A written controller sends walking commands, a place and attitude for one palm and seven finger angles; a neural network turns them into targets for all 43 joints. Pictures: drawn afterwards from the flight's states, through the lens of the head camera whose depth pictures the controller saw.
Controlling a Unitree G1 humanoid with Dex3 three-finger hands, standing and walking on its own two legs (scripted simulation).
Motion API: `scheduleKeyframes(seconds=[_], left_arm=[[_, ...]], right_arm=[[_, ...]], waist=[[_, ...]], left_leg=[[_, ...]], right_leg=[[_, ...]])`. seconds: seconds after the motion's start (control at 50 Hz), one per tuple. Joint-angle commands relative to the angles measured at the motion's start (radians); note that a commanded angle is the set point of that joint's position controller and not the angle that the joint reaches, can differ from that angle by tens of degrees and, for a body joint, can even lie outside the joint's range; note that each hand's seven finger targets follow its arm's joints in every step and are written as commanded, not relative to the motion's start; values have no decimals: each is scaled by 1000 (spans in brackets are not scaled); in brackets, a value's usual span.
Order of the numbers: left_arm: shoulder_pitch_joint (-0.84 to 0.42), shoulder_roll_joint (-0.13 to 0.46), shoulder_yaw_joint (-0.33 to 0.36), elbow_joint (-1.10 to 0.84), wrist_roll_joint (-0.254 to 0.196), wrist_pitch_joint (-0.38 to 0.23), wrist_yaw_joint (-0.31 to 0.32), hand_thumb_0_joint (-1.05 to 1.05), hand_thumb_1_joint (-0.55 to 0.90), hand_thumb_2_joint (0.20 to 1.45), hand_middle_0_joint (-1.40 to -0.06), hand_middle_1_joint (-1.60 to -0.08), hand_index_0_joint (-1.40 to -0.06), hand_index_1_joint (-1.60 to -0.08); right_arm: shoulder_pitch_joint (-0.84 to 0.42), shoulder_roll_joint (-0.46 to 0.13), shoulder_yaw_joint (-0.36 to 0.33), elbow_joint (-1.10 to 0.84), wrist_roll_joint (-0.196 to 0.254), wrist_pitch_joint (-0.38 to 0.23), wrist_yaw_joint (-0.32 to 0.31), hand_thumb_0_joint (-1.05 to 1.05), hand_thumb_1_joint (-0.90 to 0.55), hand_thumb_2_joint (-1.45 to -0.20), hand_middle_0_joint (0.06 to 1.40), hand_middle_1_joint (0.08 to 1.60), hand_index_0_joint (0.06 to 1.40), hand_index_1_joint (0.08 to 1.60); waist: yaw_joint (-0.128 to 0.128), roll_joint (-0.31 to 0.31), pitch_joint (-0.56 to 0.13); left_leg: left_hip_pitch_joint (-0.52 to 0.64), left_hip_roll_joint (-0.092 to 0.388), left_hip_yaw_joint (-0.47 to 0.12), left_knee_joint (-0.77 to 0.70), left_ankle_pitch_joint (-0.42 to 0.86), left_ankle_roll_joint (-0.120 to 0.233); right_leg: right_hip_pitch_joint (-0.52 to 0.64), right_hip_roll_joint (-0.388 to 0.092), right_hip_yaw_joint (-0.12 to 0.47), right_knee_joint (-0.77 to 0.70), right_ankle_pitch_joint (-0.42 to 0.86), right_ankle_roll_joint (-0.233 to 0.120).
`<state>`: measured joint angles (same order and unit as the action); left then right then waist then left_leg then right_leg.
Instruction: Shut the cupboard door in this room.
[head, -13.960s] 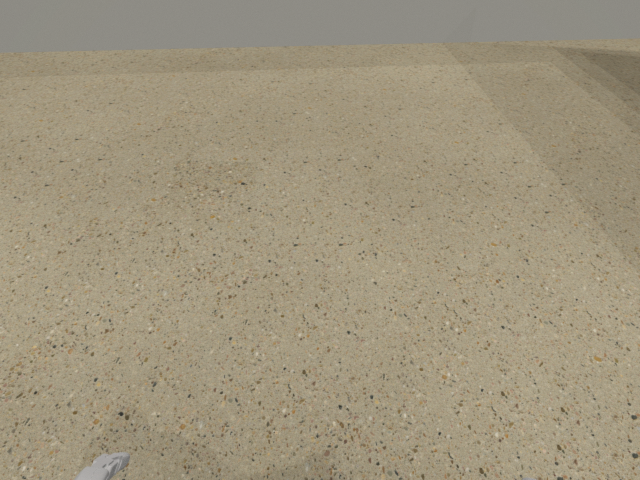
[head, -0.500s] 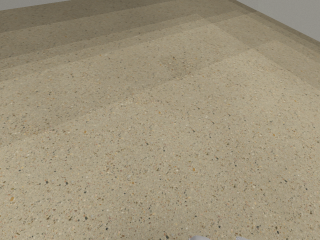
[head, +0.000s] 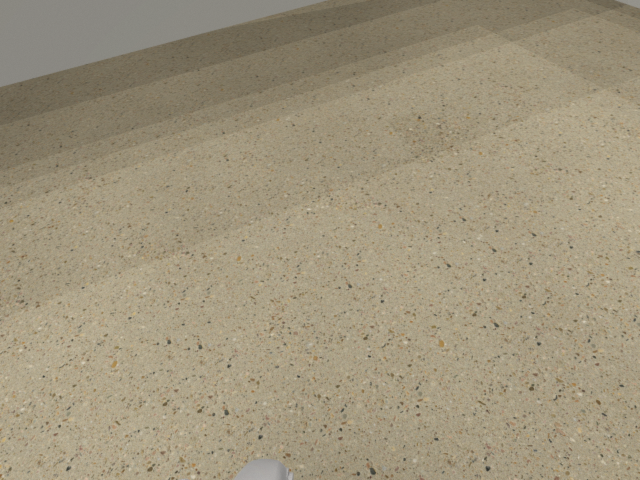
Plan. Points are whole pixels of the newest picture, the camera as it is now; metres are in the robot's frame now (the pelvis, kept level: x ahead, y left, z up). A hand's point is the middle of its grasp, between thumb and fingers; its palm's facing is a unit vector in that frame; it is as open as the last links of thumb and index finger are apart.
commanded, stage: turn or walk to find it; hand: left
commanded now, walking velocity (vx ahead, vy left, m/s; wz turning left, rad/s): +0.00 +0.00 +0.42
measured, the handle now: out of the picture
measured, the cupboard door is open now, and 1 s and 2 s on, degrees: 86 86 86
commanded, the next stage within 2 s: none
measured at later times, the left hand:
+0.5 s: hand out of the picture -0.05 +0.27 -0.18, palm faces +0.27 -0.93 -0.23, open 7.4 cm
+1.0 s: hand out of the picture -0.03 +0.19 -0.14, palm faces +0.39 -0.87 -0.28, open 7.4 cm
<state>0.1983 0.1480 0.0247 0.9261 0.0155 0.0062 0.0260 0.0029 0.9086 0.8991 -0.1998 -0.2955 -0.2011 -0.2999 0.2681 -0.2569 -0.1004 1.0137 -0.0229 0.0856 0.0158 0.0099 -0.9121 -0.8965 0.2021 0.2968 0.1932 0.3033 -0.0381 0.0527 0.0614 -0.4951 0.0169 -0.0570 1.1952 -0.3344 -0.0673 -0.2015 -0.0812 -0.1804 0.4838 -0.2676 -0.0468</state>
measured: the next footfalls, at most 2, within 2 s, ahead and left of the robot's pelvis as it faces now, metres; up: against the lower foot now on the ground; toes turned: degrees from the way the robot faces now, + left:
left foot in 0.30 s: -0.01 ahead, +0.16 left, +0.00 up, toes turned +13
right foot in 0.82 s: +0.02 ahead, -0.09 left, +0.00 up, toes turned +16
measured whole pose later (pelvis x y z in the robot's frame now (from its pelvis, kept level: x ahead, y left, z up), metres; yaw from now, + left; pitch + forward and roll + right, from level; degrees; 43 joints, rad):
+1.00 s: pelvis -0.05 -0.02 +0.00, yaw +24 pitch -1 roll +3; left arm 0.18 0.15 0.03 0.92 0.01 0.01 0.03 0.00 0.91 0.90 -0.20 -0.30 -0.20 -0.30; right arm 0.27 -0.25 -0.10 1.01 -0.02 0.08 0.01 0.01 -0.91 -0.90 0.20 0.30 0.19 0.30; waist -0.05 0.06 0.06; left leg -0.51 -0.02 -0.06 1.16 -0.36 -0.05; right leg -0.20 -0.07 -0.14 0.49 -0.28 -0.04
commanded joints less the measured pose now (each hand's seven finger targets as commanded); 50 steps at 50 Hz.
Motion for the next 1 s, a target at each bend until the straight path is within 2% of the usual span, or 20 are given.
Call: scheduleKeyframes(seconds=[0.0, 0.16, 0.2, 0.24, 0.26, 0.28, 0.3, 0.32, 0.34, 0.4, 0.48, 0.64, 0.7, 0.76, 0.78, 0.8, 0.82, 0.86, 0.9, 0.98], left_arm=[[53, 199, 54, -42, 3, -25, 11, 0, 900, 900, -200, -300, -200, -300], [117, 254, 71, 3, 17, -13, 8, 0, 900, 900, -200, -300, -200, -300], [101, 262, 74, 11, 16, -9, 6, 0, 900, 900, -200, -300, -200, -300], [73, 259, 74, 14, 8, -3, 3, 0, 900, 900, -200, -300, -200, -300], [68, 239, 72, 8, -1, 5, 2, 0, 900, 900, -200, -300, -200, -300], [71, 180, 62, -18, -8, 12, -2, 0, 900, 900, -200, -300, -200, -300], [13, 146, 42, -50, 0, 22, -2, 0, 900, 900, -200, -300, -200, -300], [-16, 175, 46, -52, 2, 30, -3, 0, 900, 900, -200, -300, -200, -300], [-20, 163, 51, -35, 7, 39, -1, 0, 900, 900, -200, -300, -200, -300], [15, 180, 58, 0, 4, 34, -16, 0, 900, 900, -200, -300, -200, -300], [13, 179, 54, 4, 2, 30, -13, 0, 900, 900, -200, -300, -200, -300], [-77, 151, 47, -55, -4, 28, -6, 0, 900, 900, -200, -300, -200, -300], [-57, 139, 43, -58, -11, 18, -4, 0, 900, 900, -200, -300, -200, -300], [44, 155, 48, -33, -14, 3, -1, 0, 900, 900, -200, -300, -200, -300], [77, 200, 57, -27, -7, -8, 3, 0, 900, 900, -200, -300, -200, -300], [96, 290, 76, -27, 9, -16, 12, 0, 900, 900, -200, -300, -200, -300], [81, 312, 76, -45, 5, -10, 13, 0, 900, 900, -200, -300, -200, -300], [-42, 243, 70, -72, -2, -9, 17, 0, 900, 900, -200, -300, -200, -300], [-90, 196, 51, -85, -3, -13, 9, 0, 900, 900, -200, -300, -200, -300], [-19, 181, 48, -65, -3, -23, 9, 0, 900, 900, -200, -300, -200, -300]], right_arm=[[-34, -45, 3, -68, -1, -23, -4, 0, -900, -900, 200, 300, 200, 300], [-127, -18, 32, -95, 15, -45, -8, 0, -900, -900, 200, 300, 200, 300], [-104, -20, 32, -94, 18, -51, -10, 0, -900, -900, 200, 300, 200, 300], [-56, -33, 30, -82, 15, -58, -10, 0, -900, -900, 200, 300, 200, 300], [-20, -68, 22, -75, 14, -68, -8, 0, -900, -900, 200, 300, 200, 300], [6, -164, 1, -79, 4, -76, -12, 0, -900, -900, 200, 300, 200, 300], [34, -225, -11, -73, 4, -67, -20, 0, -900, -900, 200, 300, 200, 300], [17, -215, -4, -73, 3, -62, -21, 0, -900, -900, 200, 300, 200, 300], [-30, -176, 5, -79, 0, -68, -31, 0, -900, -900, 200, 300, 200, 300], [-119, -135, 23, -106, 3, -74, -38, 0, -900, -900, 200, 300, 200, 300], [-73, -130, 18, -104, 9, -82, -37, 0, -900, -900, 200, 300, 200, 300], [-23, -132, 0, -100, -2, -72, -32, 0, -900, -900, 200, 300, 200, 300], [-33, -135, -4, -104, -6, -67, -31, 0, -900, -900, 200, 300, 200, 300], [-58, -125, -8, -112, 4, -65, -27, 0, -900, -900, 200, 300, 200, 300], [-52, -86, -5, -115, 11, -66, -22, 0, -900, -900, 200, 300, 200, 300], [-41, -18, 7, -136, 17, -67, -16, 0, -900, -900, 200, 300, 200, 300], [-73, -52, -4, -151, 8, -59, -20, 0, -900, -900, 200, 300, 200, 300], [-42, -66, -15, -103, -3, -28, -14, 0, -900, -900, 200, 300, 200, 300], [5, -50, -13, -69, -5, -23, -3, 0, -900, -900, 200, 300, 200, 300], [22, -43, -8, -54, -3, -22, -2, 0, -900, -900, 200, 300, 200, 300]], waist=[[54, -210, -40], [97, -252, -93], [77, -254, -101], [39, -223, -112], [11, -116, -128], [-5, 163, -124], [-27, 254, -91], [-19, 146, -57], [-5, 212, -41], [39, 139, -15], [30, 70, -70], [-1, 109, -75], [10, 124, -101], [62, 79, -154], [75, -30, -171], [86, -298, -169], [95, -308, -129], [40, -240, -30], [5, -187, 16], [23, -221, -12]], left_leg=[[-79, 27, 16, -51, -26, -17], [76, 20, 111, -412, -147, 7], [144, 11, 133, -508, -108, 17], [286, 7, 148, -689, 57, 29], [405, 48, 96, -804, 169, 46], [503, 266, -211, -879, 341, 132], [451, 391, -314, -909, 551, 226], [358, 393, -241, -908, 453, 250], [320, 323, -234, -931, 397, 227], [340, 225, -135, -901, 435, 202], [397, 211, -137, -888, 499, 209], [378, 220, -255, -872, 430, 248], [330, 200, -283, -829, 498, 240], [227, 135, -263, -742, 424, 182], [100, 72, -205, -671, 257, 124], [-94, -68, -40, -466, -74, 49], [-86, -72, -19, -263, -253, 38], [-64, -27, -63, -45, -150, 40], [-66, -14, -25, 33, -42, 25], [-83, 1, 2, 33, 20, -5]], right_leg=[[113, -254, 185, -188, 237, -69], [159, -299, 148, -95, 462, -111], [128, -301, 130, -67, 448, -96], [45, -273, 75, 6, 352, -36], [-54, -237, 31, 111, 238, 14], [-280, -100, -26, 313, -103, 92], [-356, -41, 39, 468, -376, 114], [-312, -58, 99, 542, -334, 101], [-329, -56, 135, 572, -287, 106], [-353, -37, 150, 639, -142, 116], [-345, -24, 158, 631, -100, 137], [-287, 4, 168, 427, -184, 134], [-165, 38, 151, 249, -184, 119], [58, 48, 133, -55, 40, 110], [207, -42, 206, -152, 97, 89], [306, -296, 456, -194, 143, 0], [151, -422, 511, -205, 250, -96], [-36, -324, 406, -255, 14, -94], [-58, -230, 264, -229, 52, -44], [37, -210, 185, -209, 158, -37]])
